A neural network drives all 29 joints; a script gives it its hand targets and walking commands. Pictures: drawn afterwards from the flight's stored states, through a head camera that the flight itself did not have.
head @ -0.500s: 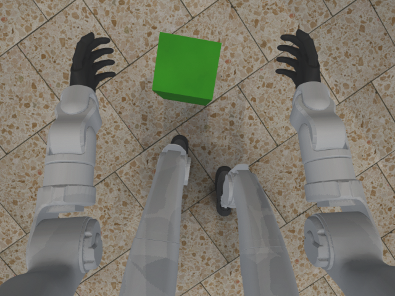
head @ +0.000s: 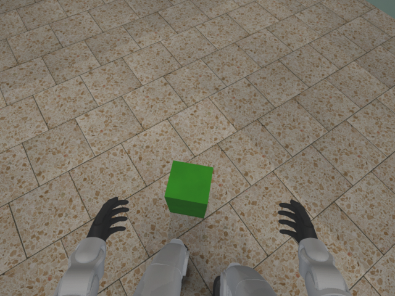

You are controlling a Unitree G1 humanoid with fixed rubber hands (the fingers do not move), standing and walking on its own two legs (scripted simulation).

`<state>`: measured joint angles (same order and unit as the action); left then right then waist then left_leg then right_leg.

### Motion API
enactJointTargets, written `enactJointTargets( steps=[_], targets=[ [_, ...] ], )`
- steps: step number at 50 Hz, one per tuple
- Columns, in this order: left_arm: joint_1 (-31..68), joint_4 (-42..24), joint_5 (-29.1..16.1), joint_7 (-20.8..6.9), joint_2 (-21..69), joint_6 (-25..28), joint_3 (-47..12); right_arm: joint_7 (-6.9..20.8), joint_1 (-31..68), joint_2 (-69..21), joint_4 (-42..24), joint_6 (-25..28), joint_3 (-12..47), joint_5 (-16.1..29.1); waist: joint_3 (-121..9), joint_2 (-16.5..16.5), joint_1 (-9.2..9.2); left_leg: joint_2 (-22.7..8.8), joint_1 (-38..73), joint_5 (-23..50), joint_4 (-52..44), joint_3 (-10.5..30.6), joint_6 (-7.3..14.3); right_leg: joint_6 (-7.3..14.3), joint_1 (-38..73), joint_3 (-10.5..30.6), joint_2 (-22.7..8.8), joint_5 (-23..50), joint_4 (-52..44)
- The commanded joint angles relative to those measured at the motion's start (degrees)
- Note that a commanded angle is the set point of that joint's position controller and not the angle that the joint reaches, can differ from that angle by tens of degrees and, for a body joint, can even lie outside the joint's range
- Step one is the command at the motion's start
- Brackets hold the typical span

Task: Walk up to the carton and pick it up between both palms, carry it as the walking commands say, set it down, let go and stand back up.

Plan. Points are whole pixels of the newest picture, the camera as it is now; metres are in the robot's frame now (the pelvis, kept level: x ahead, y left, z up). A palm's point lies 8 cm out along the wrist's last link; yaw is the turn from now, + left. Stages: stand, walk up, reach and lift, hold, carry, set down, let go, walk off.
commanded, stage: let go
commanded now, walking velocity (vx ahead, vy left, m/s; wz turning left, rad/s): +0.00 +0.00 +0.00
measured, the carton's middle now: (189, 191) +0.46 +0.07 -0.60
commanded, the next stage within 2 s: stand in 0.62 s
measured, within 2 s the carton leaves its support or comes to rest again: neither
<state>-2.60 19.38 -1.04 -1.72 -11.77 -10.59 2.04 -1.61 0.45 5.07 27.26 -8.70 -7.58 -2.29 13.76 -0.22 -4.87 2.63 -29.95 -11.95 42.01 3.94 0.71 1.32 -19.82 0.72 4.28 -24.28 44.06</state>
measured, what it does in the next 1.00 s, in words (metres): shifts its weight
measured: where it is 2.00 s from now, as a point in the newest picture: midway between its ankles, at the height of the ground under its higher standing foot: (198, 295)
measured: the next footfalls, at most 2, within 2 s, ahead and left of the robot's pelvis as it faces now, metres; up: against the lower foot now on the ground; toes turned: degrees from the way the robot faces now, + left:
none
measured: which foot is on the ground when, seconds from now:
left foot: down 0.00-1.00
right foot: down 0.00-1.00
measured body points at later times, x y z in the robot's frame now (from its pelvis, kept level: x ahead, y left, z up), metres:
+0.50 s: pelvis +0.05 -0.01 +0.02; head +0.08 +0.00 +0.47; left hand +0.21 +0.23 -0.06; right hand +0.21 -0.24 -0.06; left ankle +0.11 +0.10 -0.71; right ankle -0.01 -0.10 -0.71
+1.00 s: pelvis +0.07 -0.01 +0.02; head +0.03 -0.01 +0.47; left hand +0.23 +0.26 -0.03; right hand +0.23 -0.28 -0.06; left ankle +0.11 +0.10 -0.71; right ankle -0.01 -0.10 -0.71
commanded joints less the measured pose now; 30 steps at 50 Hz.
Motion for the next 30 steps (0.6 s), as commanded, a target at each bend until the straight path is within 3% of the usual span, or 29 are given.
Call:
enactJointTargets(
  steps=[1,2,3,4,5,6,7,8,9,10,11,12,13,14,15,16,17,18,19,20,21,23,24,25,26,27,28,29,30],
  targets=[
    [-10.2,-11.7,0.7,-1.9,-5.0,4.3,1.1,1.6,-10.9,9.1,-12.0,5.8,0.8,-1.8,-21.6,-4.5,8.09,1.4,49.0,5.5,-10.1,-4.2,-3.0,2.0,-15.5,3.3,-6.3,-2.1,-25.8],
    [-6.8,-9.5,0.6,-2.1,-7.3,4.8,0.4,1.8,-6.3,9.9,-13.3,6.7,2.5,0.2,-16.9,-6.3,6.38,1.5,45.2,5.4,-10.4,-4.7,-2.2,1.2,-15.9,2.3,-6.4,-3.2,-27.1],
    [-8.3,-10.4,-0.1,-2.6,-5.9,4.7,0.0,2.3,-7.8,10.3,-15.0,6.4,2.6,-0.5,-17.6,-7.1,8.38,1.5,50.1,4.1,-10.1,-4.9,-2.9,1.6,-16.8,2.8,-7.3,-5.7,-28.5],
    [-7.1,-11.9,-1.0,-2.9,-6.3,5.0,-0.3,2.4,-9.0,9.1,-12.3,6.4,2.5,-0.2,-16.7,-9.2,7.68,1.4,51.9,7.3,-10.1,-4.0,-2.6,1.9,-19.7,2.8,-7.4,-4.8,-28.8],
    [-4.3,-11.7,-0.9,-2.9,-7.2,5.2,-0.3,2.6,-8.0,8.6,-11.2,6.8,3.2,1.0,-11.4,-7.1,7.50,1.8,50.2,6.8,-8.8,-4.6,-3.4,2.3,-20.8,3.4,-9.0,-4.8,-30.3],
    [-7.1,-12.3,1.3,-2.5,-7.7,5.3,0.8,3.1,-10.1,9.0,-11.1,6.6,3.0,1.2,-13.8,-2.0,6.04,0.9,51.0,8.3,-11.0,-3.3,-2.9,2.0,-16.3,2.9,-7.6,-1.3,-28.3],
    [-7.9,-11.6,0.4,-2.9,-7.7,5.3,0.8,3.1,-8.7,10.1,-14.5,7.0,3.5,0.9,-14.0,-5.7,6.94,1.3,49.5,8.9,-10.0,-4.2,-3.5,1.9,-16.0,3.2,-8.1,-1.1,-29.4],
    [-6.8,-10.8,0.3,-2.9,-9.8,5.2,0.7,3.0,-9.9,10.0,-14.4,6.8,5.0,2.0,-10.3,-9.0,6.04,1.9,51.7,10.2,-7.6,-4.8,-3.4,2.3,-20.3,3.3,-10.1,-3.1,-31.2],
    [-14.1,-13.1,1.5,-2.9,-7.8,5.2,1.5,3.4,-16.5,10.5,-16.4,6.7,4.9,0.8,-17.3,-6.6,6.56,2.4,57.5,12.2,-9.3,-5.5,-4.0,2.2,-13.3,4.2,-9.7,-0.7,-32.6],
    [-9.6,-10.5,0.6,-2.7,-8.2,4.7,0.9,3.9,-13.2,10.3,-12.0,6.0,4.2,1.3,-13.1,-4.2,7.05,1.5,54.6,9.5,-10.7,-4.7,-3.4,1.6,-16.2,3.1,-8.4,-0.9,-30.7],
    [-9.8,-11.4,0.9,-2.5,-8.6,4.4,0.8,3.7,-11.3,10.4,-16.9,6.2,5.1,1.9,-10.3,-6.5,6.08,1.5,55.1,11.4,-8.7,-3.9,-3.3,2.5,-18.4,3.0,-9.5,-1.5,-31.5],
    [-8.7,-9.5,0.9,-2.7,-8.4,4.0,1.4,3.5,-13.0,9.3,-11.3,5.2,5.4,1.6,-7.7,-6.2,6.39,2.0,52.1,9.9,-9.8,-5.1,-3.2,1.7,-17.1,3.7,-9.4,-1.0,-31.7],
    [-10.0,-8.1,0.7,-2.8,-9.0,3.2,1.1,3.5,-12.6,10.7,-12.4,4.8,3.4,1.4,-8.0,-4.7,7.81,2.2,54.1,11.4,-10.4,-3.8,-3.3,2.3,-17.0,3.0,-8.2,0.7,-31.1],
    [-8.5,-9.8,0.5,-2.9,-5.9,3.1,1.0,4.0,-11.9,10.6,-11.2,4.1,3.9,0.6,-10.4,-3.0,8.43,1.0,52.1,9.4,-12.5,-3.8,-3.1,1.5,-13.1,2.7,-7.2,1.5,-30.5],
    [-8.1,-8.4,0.7,-3.3,-9.0,2.7,1.3,4.0,-12.2,11.3,-12.3,4.2,3.7,1.4,-6.3,-4.4,7.69,1.7,52.6,8.5,-10.5,-4.3,-3.2,2.1,-16.3,3.4,-8.5,-0.7,-31.5],
    [-11.2,-7.0,1.1,-3.3,-9.0,2.7,2.3,4.0,-13.4,11.6,-13.2,4.3,3.3,1.4,-10.4,-8.4,6.47,1.9,51.9,11.1,-10.8,-4.7,-2.8,1.5,-12.7,2.7,-8.2,0.6,-31.9],
    [-11.1,-8.8,1.8,-3.1,-8.0,2.8,2.1,4.4,-14.6,11.5,-11.8,4.2,3.2,0.6,-10.6,-5.7,6.81,1.4,52.6,10.7,-11.2,-3.6,-3.4,1.6,-11.6,3.5,-8.5,1.3,-31.2],
    [-9.9,-8.4,2.8,-3.0,-10.0,3.1,2.5,4.6,-11.9,11.8,-13.9,4.6,4.7,2.6,-8.4,-3.9,5.66,1.1,51.6,11.3,-10.6,-3.4,-3.0,1.1,-11.9,3.0,-8.3,2.6,-30.5],
    [-10.7,-7.1,1.7,-2.6,-9.0,2.5,2.2,4.2,-13.7,11.4,-10.6,3.9,3.9,1.9,-9.0,-5.7,5.86,1.2,51.5,13.5,-11.5,-3.0,-2.6,1.0,-12.5,2.5,-7.3,4.2,-29.9],
    [-11.8,-7.0,3.3,-2.4,-8.6,2.2,2.1,4.6,-14.9,11.0,-9.5,3.5,4.9,2.3,-9.2,-1.5,5.70,0.7,50.9,12.6,-12.2,-3.3,-2.6,1.3,-9.6,3.4,-7.4,5.2,-29.9],
    [-12.7,-6.3,1.8,-2.4,-7.1,2.0,2.6,4.5,-15.0,12.6,-10.4,3.6,2.9,1.1,-13.2,-1.6,7.54,0.7,48.4,11.6,-12.1,-4.6,-2.8,0.4,-5.1,2.5,-6.0,7.5,-28.4],
    [-8.9,-8.5,0.3,-1.8,-7.7,1.8,0.8,3.2,-12.9,13.3,-11.5,4.5,1.9,1.5,-16.1,-1.4,8.43,0.6,46.0,16.6,-11.7,-3.2,-1.6,-0.5,-1.8,1.4,-4.3,15.5,-25.7],
    [-10.4,-9.0,0.8,-1.6,-8.6,1.0,1.8,3.1,-14.2,13.3,-12.1,4.4,2.4,1.5,-17.6,-3.8,7.25,0.6,44.2,17.2,-11.7,-2.8,-1.1,-1.4,0.2,1.7,-4.7,19.9,-24.2],
    [-10.2,-8.3,1.4,-1.4,-9.4,1.5,1.8,3.1,-13.2,13.0,-12.4,4.8,2.8,1.7,-17.8,-2.2,6.10,0.3,42.7,16.4,-12.2,-1.8,-0.6,-1.3,1.7,1.8,-4.8,18.8,-24.5],
    [-11.4,-7.8,0.9,-1.0,-8.2,1.4,2.8,2.8,-11.8,14.4,-14.3,5.1,3.6,2.4,-19.8,-3.6,6.30,0.7,42.0,19.5,-12.0,-2.3,-0.2,-2.5,2.7,0.2,-3.8,21.7,-23.2],
    [-11.1,-6.7,0.7,-0.1,-6.9,-1.2,2.8,2.3,-15.2,13.8,-8.3,4.5,3.2,2.9,-18.4,-2.9,7.66,0.8,41.6,16.7,-12.5,-2.5,-0.9,-1.9,2.7,1.4,-4.9,21.9,-23.6],
    [-11.8,-9.4,0.8,0.1,-6.3,-0.4,2.7,2.2,-15.7,13.6,-10.8,5.0,3.2,2.1,-20.9,-1.2,8.32,0.6,38.5,21.0,-11.8,-1.9,-1.2,-2.5,4.4,0.7,-3.6,26.5,-21.0],
    [-11.9,-7.7,1.0,0.1,-7.7,-1.5,1.7,1.9,-15.5,12.8,-9.6,4.8,4.2,3.2,-18.4,-1.5,7.74,0.7,39.5,19.8,-10.4,-2.0,-0.1,-2.2,0.9,1.5,-5.1,26.9,-22.5],
    [-10.5,-8.3,0.3,0.5,-6.9,-1.3,3.0,1.6,-16.2,12.5,-8.2,4.8,3.6,2.4,-22.4,-3.2,7.66,1.2,40.4,17.8,-10.3,-2.0,-0.6,-2.0,1.5,1.4,-5.2,22.7,-22.3]
  ],
)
